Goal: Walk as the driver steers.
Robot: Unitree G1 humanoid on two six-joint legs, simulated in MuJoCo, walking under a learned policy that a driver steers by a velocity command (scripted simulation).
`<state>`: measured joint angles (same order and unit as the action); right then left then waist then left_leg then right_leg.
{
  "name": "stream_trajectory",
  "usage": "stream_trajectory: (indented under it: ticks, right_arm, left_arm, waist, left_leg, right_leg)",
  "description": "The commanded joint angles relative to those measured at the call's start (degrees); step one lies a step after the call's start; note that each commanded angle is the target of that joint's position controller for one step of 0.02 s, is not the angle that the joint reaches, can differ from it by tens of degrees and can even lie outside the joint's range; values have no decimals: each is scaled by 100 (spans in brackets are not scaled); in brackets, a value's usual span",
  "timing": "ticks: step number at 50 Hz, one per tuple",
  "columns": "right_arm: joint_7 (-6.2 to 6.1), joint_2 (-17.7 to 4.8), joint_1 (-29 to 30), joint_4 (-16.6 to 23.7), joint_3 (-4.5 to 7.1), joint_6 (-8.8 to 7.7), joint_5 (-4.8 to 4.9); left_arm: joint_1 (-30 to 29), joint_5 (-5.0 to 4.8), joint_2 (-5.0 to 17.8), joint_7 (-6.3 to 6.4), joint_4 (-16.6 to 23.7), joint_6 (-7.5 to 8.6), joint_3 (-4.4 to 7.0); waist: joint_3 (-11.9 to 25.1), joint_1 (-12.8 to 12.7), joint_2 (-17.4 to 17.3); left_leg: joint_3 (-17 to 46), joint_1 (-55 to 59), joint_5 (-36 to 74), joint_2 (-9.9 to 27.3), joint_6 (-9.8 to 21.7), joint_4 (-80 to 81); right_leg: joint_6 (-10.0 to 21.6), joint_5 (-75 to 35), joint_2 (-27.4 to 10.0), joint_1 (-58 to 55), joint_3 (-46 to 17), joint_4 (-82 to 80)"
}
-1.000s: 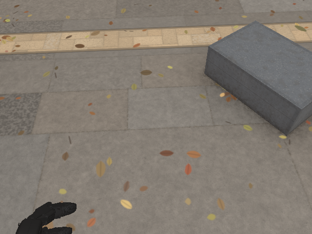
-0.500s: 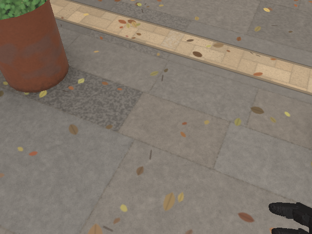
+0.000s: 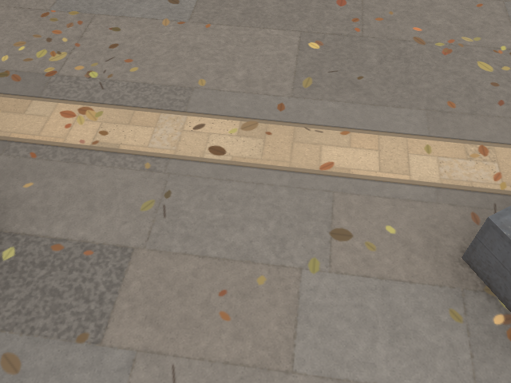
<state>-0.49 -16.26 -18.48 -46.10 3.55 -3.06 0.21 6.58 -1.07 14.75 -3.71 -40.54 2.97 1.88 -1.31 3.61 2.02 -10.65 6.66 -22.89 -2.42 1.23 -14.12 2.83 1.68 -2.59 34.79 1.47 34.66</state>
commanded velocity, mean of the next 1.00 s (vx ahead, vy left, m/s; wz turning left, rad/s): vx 0.24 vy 0.00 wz -0.26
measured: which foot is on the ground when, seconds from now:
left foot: down 0.00-0.06, up 0.08-0.46, down 0.48-1.00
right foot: up 0.00-0.02, down 0.04-0.50, up 0.52-0.76, down 0.78-1.00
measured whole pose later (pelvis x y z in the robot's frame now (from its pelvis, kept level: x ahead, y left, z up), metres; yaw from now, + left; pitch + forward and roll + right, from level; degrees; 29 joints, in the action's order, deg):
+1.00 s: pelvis +0.37 -0.03 +0.01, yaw -16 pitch -1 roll +0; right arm -0.1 -13.1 -9.0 -48.1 1.2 -0.9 -0.7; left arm 15.2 0.8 13.0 1.7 -47.2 0.2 1.9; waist -1.2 0.2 -0.3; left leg -0.1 -18.0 -11.9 -1.1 0.8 -30.8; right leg -1.6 19.6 -1.0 12.1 -3.0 32.4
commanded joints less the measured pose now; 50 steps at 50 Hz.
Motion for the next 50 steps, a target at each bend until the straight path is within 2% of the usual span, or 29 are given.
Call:
stream_trajectory:
  ticks: [1,2,3,4,5,6,7,8,9,13,15,17,20,22,24,25,26,27,28,29,32,35,38,39,40,41,43,46,50]
  right_arm:
    - [-139,-1162,122,308,293,101,25]
    - [-177,-1139,219,343,267,115,47]
    - [-185,-816,11,466,134,32,-97]
    - [-51,-215,-429,694,-72,-156,-141]
    - [75,-800,139,723,42,-377,39]
    - [126,-880,630,918,48,-479,216]
    - [100,-762,765,952,16,-522,139]
    - [59,-822,793,915,64,-493,-17]
    - [64,-811,677,913,82,-430,-60]
    - [20,-547,720,955,4,-238,-127]
    - [19,-407,1076,993,-62,-234,-151]
    - [64,-353,1412,1015,-90,-288,-129]
    - [144,-464,1619,1052,-44,-330,-73]
    - [171,-617,1461,1022,36,-362,-118]
    - [160,-701,912,860,96,-426,-217]
    - [128,-1017,638,903,138,-460,-330]
    - [109,-1015,380,841,128,-366,-374]
    - [149,-627,171,723,47,-273,-172]
    - [170,-530,397,748,7,-201,-63]
    - [169,-447,697,772,-37,-126,-84]
    - [154,-424,1485,783,-82,46,-169]
    - [95,-471,1380,655,-54,111,-155]
    - [65,-363,1384,547,-106,149,-59]
    - [78,-246,1257,461,-153,137,-83]
    - [101,-261,1202,441,-156,127,-139]
    - [96,-273,1166,447,-125,134,-135]
    - [57,-270,1246,387,-122,134,-119]
    - [19,-217,1097,224,-122,144,-105]
    - [22,-209,1098,48,-108,158,-65]
  left_arm:
    - [302,6,840,-35,490,43,312]
    - [1186,-5,1136,37,310,31,480]
    - [1936,-18,1662,169,200,-35,627]
    - [1663,-54,1875,167,350,17,633]
    - [1772,-26,1389,162,377,33,512]
    - [1580,9,1163,184,381,60,451]
    - [1225,8,1100,183,413,82,424]
    - [911,12,901,202,481,91,368]
    - [756,81,866,230,576,87,338]
    - [725,46,1068,346,530,95,399]
    - [710,50,1133,412,462,40,412]
    - [1009,38,1107,461,316,-39,407]
    - [1239,19,1024,488,143,-113,369]
    - [1179,50,953,506,103,-129,347]
    - [959,78,787,510,144,-130,299]
    - [1197,178,551,496,242,-93,218]
    - [2084,119,348,483,52,-72,121]
    - [2230,70,691,452,-43,-117,158]
    - [1796,5,955,465,-14,-221,243]
    - [1374,4,959,507,26,-343,260]
    - [1169,69,642,578,38,-590,215]
    - [1330,131,430,586,-170,-536,162]
    - [1330,205,389,537,-307,-509,158]
    - [1156,294,486,538,-215,-500,157]
    - [989,296,723,560,-102,-493,188]
    - [917,234,873,554,-240,-472,251]
    - [781,254,494,547,-250,-350,157]
    - [855,200,476,554,-318,-205,153]
    - [986,165,488,566,-441,-185,154]
  waist:
    - [411,-543,-772]
    - [866,-1057,-618]
    - [1504,-1222,276]
    - [2189,-638,1411]
    - [2309,-1094,579]
    - [1476,-1067,285]
    - [831,-763,-335]
    - [569,-574,-382]
    - [435,-401,-187]
    - [207,-278,-39]
    - [103,-395,98]
    - [295,-647,222]
    - [426,-758,356]
    - [501,-618,420]
    - [661,-263,343]
    - [1249,-304,-273]
    - [1994,-414,-1475]
    - [2342,-354,-1492]
    - [1808,-264,-986]
    - [1358,-267,-681]
    - [486,-551,-1036]
    - [736,-520,-1118]
    - [720,-612,-891]
    - [572,-562,-720]
    - [318,-415,-385]
    - [75,-255,213]
    - [3,-298,235]
    - [146,-313,86]
    - [297,-359,-53]
  left_leg:
    - [166,131,7002,1685,496,-1626]
    - [19,-514,6674,1469,302,-2875]
    - [-7,-2008,4118,1089,70,-4722]
    - [861,-4406,-925,-286,-301,-6735]
    - [1861,-5026,-809,73,-141,-6930]
    - [1768,-5250,-372,321,-29,-6630]
    - [1685,-5112,-16,565,-20,-6006]
    - [1641,-4792,188,739,-76,-5478]
    - [1637,-4446,315,798,-148,-5327]
    - [1372,-4155,827,761,-548,-4157]
    - [1211,-3782,1711,592,-625,-3137]
    - [1097,-3342,2703,320,-613,-2351]
    - [1254,-3188,3032,199,-439,-1745]
    - [1377,-3094,2799,223,-213,-1488]
    - [1289,-2267,3598,309,55,-949]
    - [1962,-1037,5685,1128,395,-1341]
    - [3382,442,6829,2359,1486,-1499]
    - [4167,449,5634,2606,1740,-1266]
    - [4007,-44,4163,2366,1546,-1044]
    - [3664,-612,3143,2099,1307,-824]
    - [2666,-2330,1569,1373,879,-197]
    - [2277,-2394,1725,1226,955,-267]
    - [2123,-2727,440,1091,715,-321]
    - [2070,-2958,-199,971,433,-336]
    - [1873,-3013,-563,727,196,-500]
    - [1479,-2621,-228,415,31,-660]
    - [1443,-2140,414,419,43,-1019]
    - [1413,-2075,1182,418,153,-1189]
    - [1370,-1865,2020,416,147,-1370]
  right_leg:
    - [381,824,525,-770,465,29]
    - [621,442,670,-2168,345,-374]
    - [1039,65,-377,-3970,-1271,-384]
    - [2313,922,-1676,-5757,-4658,-1180]
    - [2073,1426,-1591,-5855,-4632,-1600]
    - [1791,1259,-1384,-5184,-3736,-1662]
    - [1603,629,-1131,-4224,-3114,-1733]
    - [1495,15,-926,-3594,-2660,-1809]
    - [1509,-385,-800,-3099,-2469,-1944]
    - [1489,-1052,-505,-2121,-1826,-2176]
    - [1188,-1709,-177,-1780,-1262,-1989]
    - [921,-1871,-26,-1823,-1066,-1751]
    - [755,-1450,-239,-2310,-1394,-1392]
    - [641,-1466,-436,-2720,-1704,-937]
    - [379,-1589,-149,-2722,-1651,-165]
    - [113,-410,262,-2203,-1489,825]
    - [-318,2736,831,-1040,-1169,2453]
    - [-474,3920,687,-717,-1293,3056]
    - [-592,3684,485,-488,-1303,3406]
    - [-676,3408,346,-406,-1108,3404]
    - [-745,2907,80,-1243,-649,1803]
    - [-681,2173,146,-2058,-419,625]
    - [-442,888,192,-2834,-282,-594]
    - [-307,690,-42,-2931,-562,-758]
    - [-133,1047,-335,-2631,-858,-926]
    - [13,2187,-198,-1821,-828,-962]
    - [-120,2252,-133,-1441,-784,-1162]
    - [-266,1264,-75,-1770,-702,-945]
    - [-262,670,-40,-1945,-654,-812]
